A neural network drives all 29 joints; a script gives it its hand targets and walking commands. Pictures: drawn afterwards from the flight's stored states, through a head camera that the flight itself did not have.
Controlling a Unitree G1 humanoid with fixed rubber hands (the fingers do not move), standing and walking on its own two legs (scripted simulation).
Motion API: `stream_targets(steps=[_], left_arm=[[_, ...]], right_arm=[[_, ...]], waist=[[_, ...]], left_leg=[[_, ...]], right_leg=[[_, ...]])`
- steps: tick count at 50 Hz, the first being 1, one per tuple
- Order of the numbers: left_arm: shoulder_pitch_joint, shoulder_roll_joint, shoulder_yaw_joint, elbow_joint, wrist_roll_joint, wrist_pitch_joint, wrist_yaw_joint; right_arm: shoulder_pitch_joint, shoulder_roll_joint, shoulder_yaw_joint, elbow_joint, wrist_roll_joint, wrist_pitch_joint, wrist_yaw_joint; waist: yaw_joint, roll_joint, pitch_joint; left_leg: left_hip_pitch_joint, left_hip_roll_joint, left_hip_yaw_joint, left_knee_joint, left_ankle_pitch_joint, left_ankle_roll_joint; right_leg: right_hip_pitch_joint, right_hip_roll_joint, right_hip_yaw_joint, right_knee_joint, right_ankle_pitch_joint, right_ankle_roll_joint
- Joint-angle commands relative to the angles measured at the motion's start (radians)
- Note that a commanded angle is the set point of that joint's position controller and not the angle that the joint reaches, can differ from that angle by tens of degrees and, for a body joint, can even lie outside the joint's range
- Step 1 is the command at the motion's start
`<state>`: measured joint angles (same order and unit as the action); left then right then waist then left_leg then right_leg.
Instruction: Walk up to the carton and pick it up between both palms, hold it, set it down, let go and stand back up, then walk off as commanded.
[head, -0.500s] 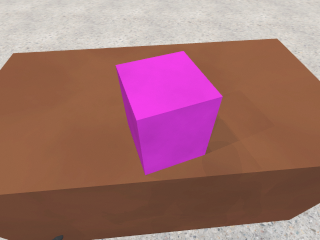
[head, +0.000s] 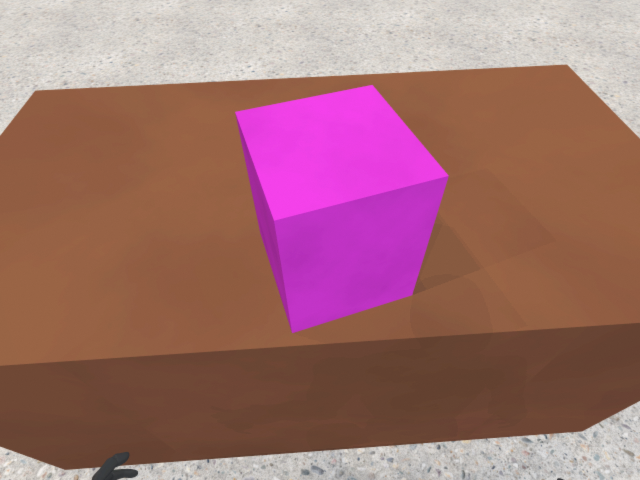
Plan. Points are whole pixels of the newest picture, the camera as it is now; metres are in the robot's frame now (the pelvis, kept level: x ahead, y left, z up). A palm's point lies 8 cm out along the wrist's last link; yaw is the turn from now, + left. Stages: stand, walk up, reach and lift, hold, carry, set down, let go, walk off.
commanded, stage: reach and lift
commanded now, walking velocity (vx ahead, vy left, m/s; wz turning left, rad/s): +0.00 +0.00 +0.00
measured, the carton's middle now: (331, 211) +0.46 -0.01 +0.06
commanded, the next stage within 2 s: none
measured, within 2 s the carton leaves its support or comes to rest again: neither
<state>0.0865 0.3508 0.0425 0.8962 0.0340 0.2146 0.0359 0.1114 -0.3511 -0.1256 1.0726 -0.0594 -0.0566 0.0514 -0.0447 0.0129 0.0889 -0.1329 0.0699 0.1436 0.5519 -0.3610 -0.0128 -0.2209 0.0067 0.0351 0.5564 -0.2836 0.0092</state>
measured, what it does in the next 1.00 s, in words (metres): stands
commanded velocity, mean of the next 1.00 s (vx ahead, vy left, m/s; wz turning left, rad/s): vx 0.00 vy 0.00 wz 0.00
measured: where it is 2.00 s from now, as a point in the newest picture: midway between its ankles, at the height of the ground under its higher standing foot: outside the picture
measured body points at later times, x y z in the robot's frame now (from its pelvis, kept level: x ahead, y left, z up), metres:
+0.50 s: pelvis -0.05 -0.02 -0.01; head -0.05 -0.02 +0.44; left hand +0.13 +0.25 -0.08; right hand +0.11 -0.31 -0.09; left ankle -0.04 +0.11 -0.73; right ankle +0.01 -0.13 -0.73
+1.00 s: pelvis -0.02 -0.04 +0.01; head -0.02 -0.03 +0.46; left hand +0.20 +0.20 -0.04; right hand +0.19 -0.29 -0.04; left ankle -0.04 +0.11 -0.73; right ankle +0.01 -0.13 -0.73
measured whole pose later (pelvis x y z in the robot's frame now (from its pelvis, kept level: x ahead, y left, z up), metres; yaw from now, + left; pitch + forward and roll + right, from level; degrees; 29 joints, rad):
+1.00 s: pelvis -0.02 -0.04 +0.01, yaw +2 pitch -4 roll +1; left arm 0.08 0.17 0.05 0.32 -0.01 0.36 0.09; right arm 0.21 -0.29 -0.07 0.43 0.08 0.05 0.08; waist 0.01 -0.03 0.06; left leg -0.09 0.08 0.08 0.40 -0.24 -0.05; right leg -0.18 0.03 -0.02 0.45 -0.21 -0.04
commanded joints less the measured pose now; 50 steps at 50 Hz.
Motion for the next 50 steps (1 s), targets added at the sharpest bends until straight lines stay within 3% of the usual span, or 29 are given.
stream_targets(steps=[1,2,4,7,8,10,12,14,16,17,21,25,26,27,30,32,34,38,42,43,46,50], left_arm=[[-0.273,0.179,0.027,-0.382,0.045,0.278,-0.029],[-0.225,0.166,0.027,-0.402,0.062,0.311,-0.042],[-0.162,0.13,0.045,-0.462,0.083,0.35,-0.041],[-0.092,0.1,0.079,-0.546,0.106,0.359,-0.023],[-0.073,0.094,0.083,-0.553,0.109,0.352,-0.016],[-0.07,0.077,0.082,-0.578,0.11,0.34,-0.002],[-0.07,0.066,0.075,-0.585,0.127,0.334,0.008],[-0.111,0.059,0.065,-0.597,0.129,0.319,0.015],[-0.176,0.061,0.048,-0.611,0.103,0.306,0.023],[-0.204,0.06,0.048,-0.631,0.094,0.3,0.028],[-0.275,0.058,0.029,-0.669,0.015,0.28,0.049],[-0.258,0.047,0.029,-0.697,-0.013,0.247,0.059],[-0.27,0.056,0.024,-0.695,-0.022,0.247,0.057],[-0.247,0.052,0.03,-0.708,-0.021,0.242,0.062],[-0.227,0.046,0.052,-0.669,-0.029,0.229,0.059],[-0.208,0.037,0.047,-0.655,-0.034,0.223,0.056],[-0.227,0.038,0.055,-0.657,-0.045,0.217,0.052],[-0.217,0.022,0.067,-0.656,-0.05,0.194,0.052],[-0.169,-0.015,0.054,-0.678,-0.05,0.166,0.061],[-0.147,-0.021,0.053,-0.669,-0.05,0.153,0.059],[-0.133,-0.045,0.055,-0.712,-0.029,0.111,0.067],[-0.091,-0.066,0.059,-0.748,-0.026,0.032,0.072]], right_arm=[[-0.172,-0.207,-0.068,-0.218,0.03,-0.05,0.04],[-0.127,-0.214,-0.069,-0.226,0.055,-0.038,0.031],[-0.081,-0.237,-0.062,-0.241,0.078,-0.029,0.029],[-0.036,-0.251,-0.026,-0.222,0.116,-0.034,0.029],[-0.02,-0.252,-0.034,-0.217,0.119,-0.032,0.03],[-0.019,-0.243,-0.022,-0.254,0.129,-0.036,0.033],[-0.022,-0.229,-0.014,-0.275,0.135,-0.028,0.041],[-0.036,-0.208,-0.037,-0.318,0.114,-0.016,0.043],[-0.058,-0.165,-0.034,-0.387,0.096,0.011,0.05],[-0.074,-0.156,-0.041,-0.418,0.073,0.024,0.056],[-0.1,-0.104,-0.032,-0.551,0.055,0.069,0.064],[-0.071,-0.104,-0.054,-0.637,0.049,0.097,0.058],[-0.073,-0.108,-0.057,-0.654,0.05,0.106,0.055],[-0.063,-0.122,-0.061,-0.67,0.055,0.111,0.054],[-0.068,-0.115,-0.06,-0.702,0.057,0.126,0.04],[-0.07,-0.101,-0.052,-0.724,0.062,0.137,0.033],[-0.081,-0.095,-0.05,-0.751,0.064,0.142,0.025],[-0.065,-0.056,-0.017,-0.761,0.096,0.143,0.014],[-0.032,-0.059,0.009,-0.768,0.14,0.122,0.018],[-0.019,-0.055,0.01,-0.771,0.139,0.115,0.021],[0.002,-0.055,0.018,-0.768,0.152,0.078,0.03],[0.033,-0.064,0.03,-0.765,0.161,0.007,0.032]], waist=[[-0.01,-0.076,-0.184],[-0.024,-0.055,-0.228],[-0.017,-0.032,-0.308],[-0.009,0.007,-0.359],[0.006,0.027,-0.333],[0.025,0.008,-0.288],[0.026,0.021,-0.209],[0.022,0.028,-0.096],[0.01,0.012,-0.02],[0.02,0.01,-0.003],[0.025,0.0,-0.012],[0.03,0.013,-0.064],[0.015,-0.004,-0.078],[0.027,0.011,-0.103],[0.037,-0.067,-0.121],[0.045,-0.075,-0.116],[0.053,-0.126,-0.115],[0.066,-0.149,-0.12],[0.085,-0.075,-0.142],[0.077,-0.082,-0.126],[0.078,-0.032,-0.133],[0.066,-0.047,-0.162]], left_leg=[[0.092,-0.022,-0.062,0.131,0.276,-0.037],[0.064,-0.028,-0.052,0.149,0.329,-0.049],[0.09,-0.027,-0.057,0.166,0.443,-0.063],[0.162,-0.029,-0.092,0.155,0.588,-0.079],[0.144,-0.027,-0.092,0.127,0.554,-0.083],[0.123,-0.041,-0.09,0.081,0.432,-0.071],[0.082,-0.046,-0.086,0.026,0.349,-0.065],[0.003,-0.057,-0.079,-0.027,0.162,-0.044],[-0.09,-0.059,-0.073,-0.075,-0.034,-0.019],[-0.129,-0.055,-0.072,-0.089,-0.104,-0.007],[-0.205,-0.03,-0.067,-0.12,-0.229,0.024],[-0.25,-0.008,-0.069,-0.15,-0.23,0.036],[-0.258,-0.005,-0.065,-0.143,-0.227,0.036],[-0.246,-0.003,-0.072,-0.151,-0.209,0.034],[-0.269,-0.002,-0.071,-0.152,-0.186,0.049],[-0.241,-0.015,-0.07,-0.153,-0.158,0.052],[-0.22,-0.024,-0.07,-0.163,-0.145,0.058],[-0.13,-0.05,-0.064,-0.144,-0.055,0.048],[-0.036,-0.061,-0.063,-0.19,0.047,0.03],[-0.027,-0.07,-0.062,-0.206,0.054,0.03],[0.017,-0.081,-0.055,-0.227,0.137,0.014],[0.031,-0.092,-0.048,-0.255,0.185,0.005]], right_leg=[[-0.185,-0.008,-0.104,0.051,0.361,-0.052],[-0.126,0.002,-0.121,0.066,0.45,-0.051],[-0.078,0.011,-0.131,0.071,0.532,-0.05],[-0.074,0.029,-0.126,0.045,0.576,-0.055],[-0.056,0.037,-0.131,0.029,0.53,-0.058],[-0.044,0.031,-0.122,0.0,0.485,-0.048],[-0.034,0.04,-0.11,-0.029,0.401,-0.044],[-0.049,0.032,-0.086,-0.062,0.217,-0.042],[-0.071,0.02,-0.051,-0.101,0.025,-0.042],[-0.08,0.008,-0.037,-0.105,-0.05,-0.042],[-0.058,-0.013,0.007,-0.11,-0.223,-0.053],[0.023,0.002,-0.003,-0.077,-0.152,-0.046],[0.018,0.008,-0.006,-0.078,-0.152,-0.043],[0.042,0.016,-0.014,-0.077,-0.118,-0.045],[0.084,0.027,0.016,-0.083,-0.149,-0.033],[0.073,0.02,0.03,-0.104,-0.17,-0.031],[0.081,0.023,0.028,-0.119,-0.157,-0.024],[0.044,-0.007,0.066,-0.182,-0.137,-0.021],[0.067,-0.001,0.029,-0.205,0.047,-0.018],[0.081,-0.006,0.028,-0.219,0.078,-0.01],[0.092,-0.003,0.009,-0.233,0.2,-0.003],[0.133,-0.012,0.011,-0.231,0.347,0.01]])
